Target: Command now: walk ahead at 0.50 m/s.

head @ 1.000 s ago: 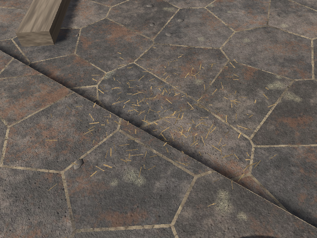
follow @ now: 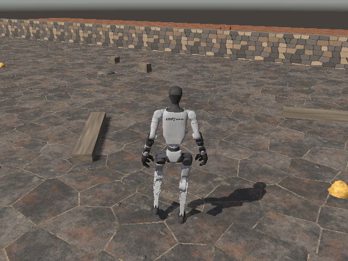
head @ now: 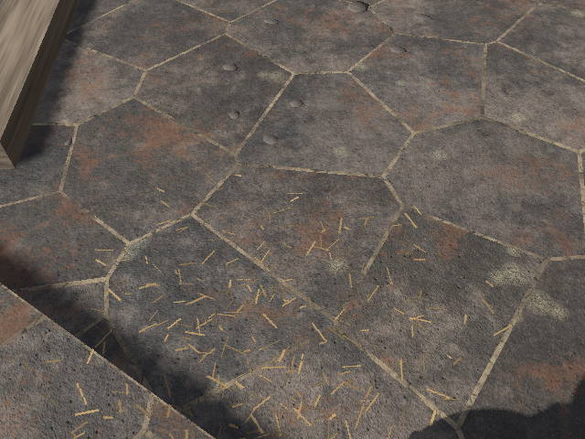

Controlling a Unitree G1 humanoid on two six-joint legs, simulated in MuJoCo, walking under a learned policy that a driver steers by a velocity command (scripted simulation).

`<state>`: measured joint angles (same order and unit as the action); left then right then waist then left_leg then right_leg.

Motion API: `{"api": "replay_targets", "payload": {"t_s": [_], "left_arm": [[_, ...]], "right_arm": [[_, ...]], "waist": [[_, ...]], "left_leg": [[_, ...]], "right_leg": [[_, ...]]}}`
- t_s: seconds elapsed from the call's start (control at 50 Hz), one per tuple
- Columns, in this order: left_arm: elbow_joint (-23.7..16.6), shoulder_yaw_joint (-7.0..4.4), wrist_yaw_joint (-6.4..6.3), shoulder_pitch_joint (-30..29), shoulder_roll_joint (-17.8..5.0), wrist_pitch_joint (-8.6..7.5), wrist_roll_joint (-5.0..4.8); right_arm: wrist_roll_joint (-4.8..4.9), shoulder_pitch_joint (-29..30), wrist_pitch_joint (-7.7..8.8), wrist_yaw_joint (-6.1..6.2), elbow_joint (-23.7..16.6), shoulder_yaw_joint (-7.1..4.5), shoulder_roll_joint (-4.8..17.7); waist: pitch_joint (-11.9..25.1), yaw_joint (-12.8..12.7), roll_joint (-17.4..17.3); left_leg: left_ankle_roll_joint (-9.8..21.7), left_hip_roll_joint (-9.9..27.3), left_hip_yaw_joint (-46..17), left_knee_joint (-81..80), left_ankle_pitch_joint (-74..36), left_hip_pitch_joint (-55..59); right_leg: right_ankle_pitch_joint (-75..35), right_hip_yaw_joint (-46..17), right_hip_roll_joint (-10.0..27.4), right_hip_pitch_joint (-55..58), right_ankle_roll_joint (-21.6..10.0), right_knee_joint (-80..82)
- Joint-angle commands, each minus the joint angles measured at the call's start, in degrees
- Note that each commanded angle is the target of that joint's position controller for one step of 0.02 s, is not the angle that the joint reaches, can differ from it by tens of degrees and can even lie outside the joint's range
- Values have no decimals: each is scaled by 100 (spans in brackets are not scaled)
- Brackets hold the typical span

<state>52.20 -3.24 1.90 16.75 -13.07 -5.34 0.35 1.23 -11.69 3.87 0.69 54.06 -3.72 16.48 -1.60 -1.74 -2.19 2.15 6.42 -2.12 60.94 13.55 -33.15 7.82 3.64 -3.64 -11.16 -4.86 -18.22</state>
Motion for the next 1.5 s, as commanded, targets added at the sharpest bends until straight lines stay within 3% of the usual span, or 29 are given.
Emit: {"api": "replay_targets", "payload": {"t_s": [0.02,0.14,0.22,0.26,0.32,0.34,0.36,0.38,0.42,0.46,0.52,0.64,0.84,0.88,0.9,0.92,0.94,0.96,1.0,1.02,1.08,1.14,1.24,1.32,1.34,1.36,1.38,1.42,1.5], "left_arm": [[-219,-175,-117,-40,-836,-92,-13],[119,-168,-286,401,-952,-39,-112],[376,-193,-241,714,-917,125,-94],[367,-242,-329,506,-987,155,-77],[183,-230,-320,78,-1010,230,-113],[127,-191,-303,1,-951,220,-139],[162,-48,-225,804,-431,149,-63],[184,5,-190,888,-235,21,-163],[-137,-212,-271,107,-969,11,-435],[-137,-233,-277,262,-684,222,-287],[-261,-299,-211,266,-644,395,-202],[-695,-295,55,-768,-372,276,-100],[-1232,-72,450,-2205,-163,336,-222],[-839,-223,373,-1176,-420,318,-145],[-503,-402,268,-73,-721,338,-119],[-268,-556,178,635,-1138,371,-38],[-320,-516,142,796,-1667,265,51],[-375,-496,161,1412,-1653,262,-103],[-371,-432,-49,1018,-1465,353,-42],[-784,-282,-59,-20,-1150,276,-28],[-1152,-211,-84,-1286,-905,145,13],[-1060,-291,-268,-900,-1054,136,-85],[-741,-280,-320,74,-808,285,-196],[-805,-201,-298,-4,-638,286,-122],[-880,-108,-270,105,-360,244,-51],[-929,-58,-267,700,-220,172,-226],[-860,-149,-258,508,-744,124,-237],[-1019,-185,-248,-370,-862,135,-158],[-1044,-176,-228,-389,-590,176,-82]], "right_arm": [[-67,49,-25,33,-338,-86,294],[-86,1316,111,-90,-719,-18,151],[-9,1562,144,-203,-846,-5,180],[-8,1246,249,-340,-782,-90,440],[-38,42,285,-382,-368,-244,700],[-54,-853,290,-366,-59,-357,902],[-49,-1211,272,-355,-12,-447,1345],[9,-1264,283,-431,-27,-295,892],[6,-430,305,-474,-187,-154,472],[-82,106,354,-483,-264,-78,230],[-283,121,446,-427,-223,-148,460],[-170,-597,400,137,-8,-147,351],[-60,-1559,96,219,-230,-157,351],[-29,-1489,28,167,-243,-206,568],[10,-1299,73,102,-204,-253,706],[58,-1285,163,59,-231,-264,663],[-72,-1802,347,-2,-412,-121,141],[66,-1597,512,-106,-724,-67,481],[285,-455,614,-7,-1196,4,194],[179,-428,540,124,-1174,-50,447],[-248,-815,222,214,-971,-148,353],[-283,-30,260,137,-1241,-61,124],[-122,745,258,-45,-1440,-68,230],[-178,38,372,-66,-1331,-229,583],[-216,-741,397,-48,-1210,-329,925],[-257,-1442,351,-107,-909,-463,1329],[-102,-1331,361,-138,-987,-347,871],[-143,-682,293,-124,-1132,-231,535],[-140,-324,264,-112,-1074,-144,355]], "waist": [[1,170,489],[-243,-157,454],[-242,-188,479],[-93,148,568],[545,757,574],[934,1127,311],[1513,787,-930],[1662,770,-1498],[536,567,-410],[250,152,-3],[190,40,223],[18,421,18],[-729,1088,103],[-296,557,114],[303,-136,120],[671,-611,777],[1356,-314,1856],[2948,-699,1416],[2227,-490,570],[1521,-78,-60],[413,685,22],[500,377,489],[482,-52,653],[641,462,719],[1198,690,2],[1685,563,-1822],[1210,654,-1134],[254,607,-166],[262,251,-389]], "left_leg": [[-87,279,-206,-787,-818,-680],[-91,-85,166,-2809,-2388,-137],[-6,-154,147,-2831,-1703,-463],[188,51,-213,-2419,-1490,-804],[432,-595,461,-2726,-761,1458],[640,-492,331,-3086,-1158,2785],[1412,910,-1613,-3281,-827,4577],[1807,1370,-3295,-4078,-302,5003],[1408,1306,-2237,-4452,-525,3570],[1229,1085,-1353,-4742,-691,2392],[1120,796,-527,-4897,-1006,2063],[710,620,592,-3929,-433,1975],[211,1340,549,-1777,-240,2450],[82,1141,954,-526,-1773,2040],[1,910,1121,787,-2324,1588],[-285,344,1371,2912,-658,351],[-392,-118,872,5409,3602,-1919],[-395,-186,-146,5425,3295,-2109],[-297,-57,-365,4099,1699,-2945],[-296,42,-416,3133,839,-2657],[-769,318,-478,782,603,-820],[-781,-92,-53,-1396,-800,567],[-476,-501,-64,-2807,-1362,709],[73,-396,-119,-3240,-972,2132],[456,418,-1044,-3264,-1033,3486],[1374,1490,-3673,-4111,470,4763],[1340,1578,-4217,-4413,1725,4695],[1055,1149,-2842,-4526,1166,3550],[977,651,-1588,-4968,-515,2568]], "right_leg": [[-889,-1351,1600,361,-818,1159],[-1001,-651,1222,321,-582,1347],[-1682,-671,1576,1325,-743,894],[-2466,-792,1993,2020,-696,352],[-4243,-506,1601,1344,-515,-1279],[-3786,-371,1219,591,-345,-2638],[-204,-244,462,-1297,-20,-4856],[2532,-911,-135,-2760,-39,-5873],[1825,-1148,507,-3042,-161,-5871],[1365,-1186,1039,-2381,-38,-5035],[285,-1122,1086,-2117,98,-4356],[-2846,-908,775,-2288,141,-2135],[-2813,-519,748,-2782,52,-945],[-2347,-2,433,-1049,-66,-815],[-2731,185,249,527,-330,-646],[-3610,-130,476,2238,-726,-635],[-6465,-1481,1600,4223,-1484,-2698],[-5176,-2915,2218,4838,-2299,-2365],[-76,-4291,2414,3672,-1903,-393],[288,-4466,2504,2315,-1784,-49],[-1493,-3148,1787,-655,-1583,55],[-2192,-1911,913,-1485,-1169,52],[-640,-2315,1052,-395,-848,-221],[-578,-2338,796,-353,-441,-1219],[176,-1793,292,-1094,-194,-2786],[2311,-1224,-392,-2722,111,-4579],[2549,-1502,-76,-3552,129,-5241],[1579,-1200,392,-3681,122,-5257],[927,-839,829,-2781,289,-4117]]}}
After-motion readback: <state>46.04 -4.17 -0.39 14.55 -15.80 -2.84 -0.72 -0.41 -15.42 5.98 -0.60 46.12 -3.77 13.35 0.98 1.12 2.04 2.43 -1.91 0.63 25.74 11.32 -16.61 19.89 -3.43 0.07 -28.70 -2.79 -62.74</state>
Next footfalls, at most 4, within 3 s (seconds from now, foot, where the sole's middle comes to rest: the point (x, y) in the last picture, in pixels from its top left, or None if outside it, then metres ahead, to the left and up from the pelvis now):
0.32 left None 0.34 0.15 -0.78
0.92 right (385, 399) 0.65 -0.15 -0.93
1.32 left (340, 303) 0.94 -0.05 -0.93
1.82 right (456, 276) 1.04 -0.40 -0.93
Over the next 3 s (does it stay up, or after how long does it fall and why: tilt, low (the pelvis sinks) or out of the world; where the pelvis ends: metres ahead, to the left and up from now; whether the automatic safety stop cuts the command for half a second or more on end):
stays up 1.58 -0.42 -0.16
